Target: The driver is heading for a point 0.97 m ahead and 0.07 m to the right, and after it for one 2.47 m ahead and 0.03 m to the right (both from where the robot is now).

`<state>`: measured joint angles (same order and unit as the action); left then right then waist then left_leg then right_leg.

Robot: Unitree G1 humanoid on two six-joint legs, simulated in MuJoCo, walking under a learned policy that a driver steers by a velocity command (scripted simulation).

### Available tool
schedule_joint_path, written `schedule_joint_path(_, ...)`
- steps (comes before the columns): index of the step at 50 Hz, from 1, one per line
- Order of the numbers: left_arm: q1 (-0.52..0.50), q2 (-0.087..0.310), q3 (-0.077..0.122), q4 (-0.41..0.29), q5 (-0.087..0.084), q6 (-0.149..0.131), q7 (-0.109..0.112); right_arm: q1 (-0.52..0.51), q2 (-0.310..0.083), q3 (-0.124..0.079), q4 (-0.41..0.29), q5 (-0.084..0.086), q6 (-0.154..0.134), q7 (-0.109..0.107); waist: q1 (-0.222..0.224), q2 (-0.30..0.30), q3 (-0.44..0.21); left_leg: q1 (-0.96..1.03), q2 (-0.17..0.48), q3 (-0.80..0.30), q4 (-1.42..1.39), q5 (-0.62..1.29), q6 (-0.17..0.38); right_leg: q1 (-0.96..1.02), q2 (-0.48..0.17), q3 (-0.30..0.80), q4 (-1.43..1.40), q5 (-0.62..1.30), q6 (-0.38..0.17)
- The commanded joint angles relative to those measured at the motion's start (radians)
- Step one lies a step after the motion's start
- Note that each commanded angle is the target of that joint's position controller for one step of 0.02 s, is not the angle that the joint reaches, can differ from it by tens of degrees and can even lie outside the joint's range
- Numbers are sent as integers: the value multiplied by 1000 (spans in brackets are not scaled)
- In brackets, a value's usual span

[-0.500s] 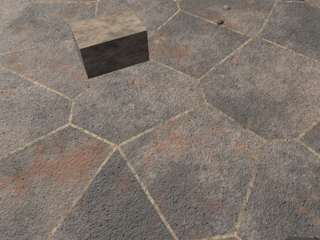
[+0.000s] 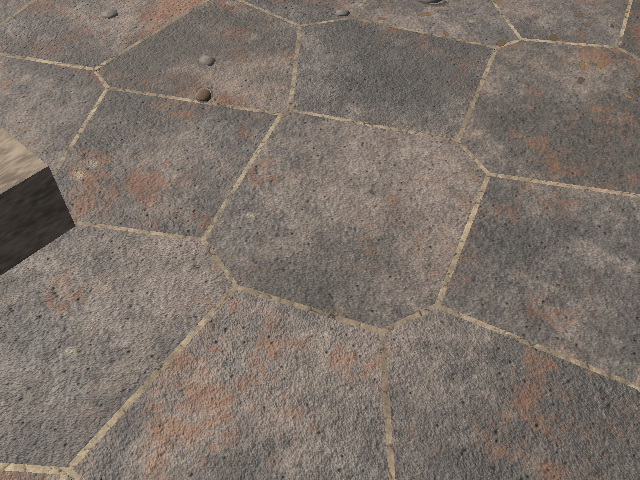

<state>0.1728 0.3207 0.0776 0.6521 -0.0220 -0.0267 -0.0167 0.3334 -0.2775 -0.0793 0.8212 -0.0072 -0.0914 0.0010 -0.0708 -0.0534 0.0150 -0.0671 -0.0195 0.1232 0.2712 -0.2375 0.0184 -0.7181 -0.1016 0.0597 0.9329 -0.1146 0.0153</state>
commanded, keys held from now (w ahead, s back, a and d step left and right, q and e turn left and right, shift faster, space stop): w+e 0.22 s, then w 0.78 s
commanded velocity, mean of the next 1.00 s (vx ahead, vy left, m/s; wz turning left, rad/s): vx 0.50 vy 0.00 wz -0.26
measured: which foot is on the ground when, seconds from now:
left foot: down 0.00-0.20, up 0.22-0.70, down 0.72-1.00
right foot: up 0.00-0.18, down 0.20-0.74, up 0.76-1.00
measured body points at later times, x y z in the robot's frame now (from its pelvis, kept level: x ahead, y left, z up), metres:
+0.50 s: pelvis +0.27 -0.08 +0.00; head +0.30 -0.09 +0.45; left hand +0.41 +0.17 -0.10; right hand +0.39 -0.38 -0.10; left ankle +0.46 +0.07 -0.67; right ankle +0.23 -0.15 -0.74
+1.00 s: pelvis +0.56 -0.08 +0.00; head +0.59 -0.07 +0.45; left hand +0.78 +0.14 -0.10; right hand +0.54 -0.36 -0.11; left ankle +0.57 +0.01 -0.74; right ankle +0.63 -0.28 -0.67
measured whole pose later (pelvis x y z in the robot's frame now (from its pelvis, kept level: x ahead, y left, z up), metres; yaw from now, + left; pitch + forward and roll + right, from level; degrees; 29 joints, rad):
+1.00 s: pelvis +0.56 -0.08 +0.00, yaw -14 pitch +2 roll +1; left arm 0.19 0.30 0.05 0.71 0.00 -0.06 0.00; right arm 0.34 -0.26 -0.04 0.82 0.00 -0.08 0.02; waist -0.05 -0.04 0.01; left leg -0.14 -0.06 0.04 0.29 -0.18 0.06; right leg -0.67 -0.12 0.05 0.91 -0.13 0.01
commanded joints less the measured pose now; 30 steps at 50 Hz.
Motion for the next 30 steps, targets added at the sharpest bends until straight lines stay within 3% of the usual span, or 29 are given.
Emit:
schedule_joint_path(1,-81,2,-12,-85,1,-17,-20,-76,-162,-32,-68,7,-13,-6,9,108,28,-11,254,-73,-107,320,143,24,-3,-28,-149,139,-12)
schedule_joint_path(4,-159,7,-14,-123,-4,-16,-37,-32,-192,-39,-43,22,1,-6,-11,111,52,64,283,-35,-86,346,123,34,14,-68,-244,105,-40)
schedule_joint_path(6,-170,25,-6,-144,-3,-14,-45,-26,-213,-45,-35,31,14,-8,4,124,49,119,299,-2,-24,508,104,71,44,-103,-284,16,-74)
schedule_joint_path(8,-81,71,20,-136,4,-7,-45,-28,-246,-54,-37,36,28,-17,70,158,-25,141,292,44,160,855,80,236,120,-164,-304,-83,-119)
schedule_joint_path(9,71,115,47,-99,2,-4,-38,-36,-241,-51,-41,39,34,-22,158,142,-104,82,264,77,355,911,54,450,165,-178,-369,-27,-155)
schedule_joint_path(10,247,186,81,-58,-1,6,-19,-21,-205,-35,-56,22,30,-27,235,71,-199,-147,230,81,640,685,12,768,104,-44,-376,12,-206)
schedule_joint_path(11,223,311,96,-63,-9,0,-11,73,-56,16,-122,-21,5,-11,112,-222,-285,-614,35,22,1010,-283,-49,1105,-173,530,-449,-118,-389)
schedule_joint_path(12,270,227,69,-92,-2,-13,-13,-7,-131,10,-122,11,-32,5,191,-117,-440,-708,17,-208,1127,-358,-36,1159,-246,772,-594,-235,-427)
schedule_joint_path(13,248,167,49,-67,10,-25,-18,-92,-175,-4,-141,52,-45,13,202,-61,-296,-779,63,-211,1119,-261,-20,1069,-218,613,-612,-162,-371)
schedule_joint_path(14,191,142,40,-66,7,-31,-16,-113,-159,5,-144,45,-51,9,162,-1,-196,-755,105,-197,1039,-176,-11,915,-177,483,-611,-70,-338)
schedule_joint_path(15,120,110,28,-73,12,-32,-14,-118,-157,3,-133,20,-48,2,121,31,-133,-694,139,-190,962,-126,-17,771,-144,387,-617,44,-312)
schedule_joint_path(17,54,78,13,-83,30,-39,-12,-75,-158,-4,-116,11,-22,2,59,-1,-102,-566,167,-193,893,-79,-27,600,-106,298,-668,173,-304)
schedule_joint_path(19,56,87,14,-61,24,-51,-8,-63,-126,3,-106,4,-1,0,45,5,-81,-542,165,-175,826,-42,-50,529,-94,230,-707,236,-312)
schedule_joint_path(22,86,104,17,-26,21,-56,6,-154,-94,16,-129,-3,7,-1,69,7,-30,-582,163,-169,659,136,-72,507,-64,144,-744,243,-290)
schedule_joint_path(25,121,110,17,3,15,-53,13,-252,-74,26,-145,5,-2,11,112,1,-2,-546,130,-154,447,327,-66,517,-32,84,-748,167,-246)
schedule_joint_path(30,206,130,23,60,5,-43,13,-371,-85,26,-187,20,-15,37,159,-10,45,-562,91,-151,285,323,-28,643,-97,127,-707,104,-234)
